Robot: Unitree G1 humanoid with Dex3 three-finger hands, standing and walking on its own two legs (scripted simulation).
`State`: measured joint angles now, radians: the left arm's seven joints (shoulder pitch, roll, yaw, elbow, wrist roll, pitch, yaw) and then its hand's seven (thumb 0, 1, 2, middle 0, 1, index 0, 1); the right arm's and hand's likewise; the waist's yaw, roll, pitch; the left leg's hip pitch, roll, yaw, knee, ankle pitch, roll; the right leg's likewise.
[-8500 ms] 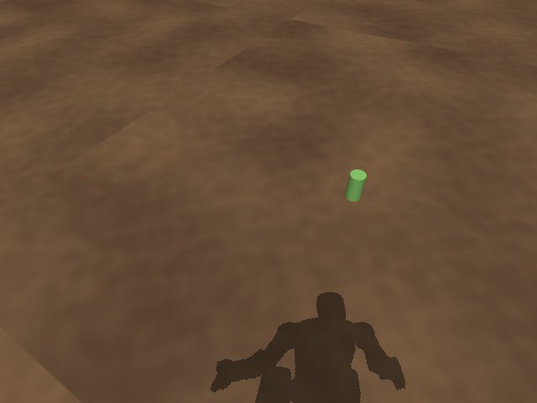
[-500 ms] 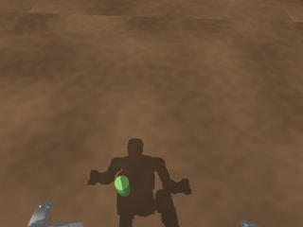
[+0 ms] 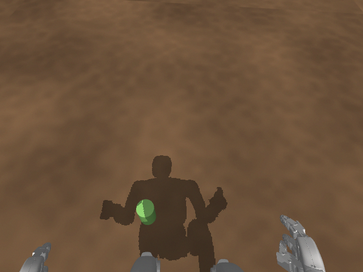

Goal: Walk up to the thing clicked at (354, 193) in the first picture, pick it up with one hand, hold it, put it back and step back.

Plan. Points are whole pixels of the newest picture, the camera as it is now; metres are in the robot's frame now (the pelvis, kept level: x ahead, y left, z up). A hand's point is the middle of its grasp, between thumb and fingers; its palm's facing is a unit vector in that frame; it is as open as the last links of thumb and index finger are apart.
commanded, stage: go down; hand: left
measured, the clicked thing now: (146, 212) +0.41 +0.16 -0.62
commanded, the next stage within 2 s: none
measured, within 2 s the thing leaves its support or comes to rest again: neither
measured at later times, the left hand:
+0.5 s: hand (61, 263) +0.18 +0.31 -0.17, palm faces +0.13 -0.95 -0.27, open 17.4 cm
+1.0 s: hand (69, 227) +0.28 +0.35 -0.25, palm faces +0.14 -0.98 -0.16, open 17.2 cm
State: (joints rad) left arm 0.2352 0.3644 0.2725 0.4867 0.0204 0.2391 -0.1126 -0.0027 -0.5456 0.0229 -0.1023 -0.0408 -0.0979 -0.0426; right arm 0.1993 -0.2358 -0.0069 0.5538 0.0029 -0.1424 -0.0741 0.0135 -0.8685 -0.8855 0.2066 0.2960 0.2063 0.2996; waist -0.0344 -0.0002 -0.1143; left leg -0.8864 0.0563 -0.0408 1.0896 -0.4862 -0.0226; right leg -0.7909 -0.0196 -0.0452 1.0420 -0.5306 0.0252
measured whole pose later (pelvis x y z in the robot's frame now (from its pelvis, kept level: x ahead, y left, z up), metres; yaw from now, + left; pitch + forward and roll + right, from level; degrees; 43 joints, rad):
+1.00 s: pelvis -0.07 +0.00 -0.21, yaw -4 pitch +33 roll -5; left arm -0.34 0.65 0.65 0.92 -0.14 -0.33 -0.52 -0.01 -0.44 0.06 -0.03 -0.02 -0.03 -0.01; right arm 0.12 -0.30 0.03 0.67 -0.04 -0.18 -0.04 0.01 -0.88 -0.89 0.21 0.30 0.21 0.30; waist -0.04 -0.02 -0.16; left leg -1.83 0.06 -0.10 1.89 -0.63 -0.04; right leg -1.73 0.00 -0.05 1.87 -0.71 0.02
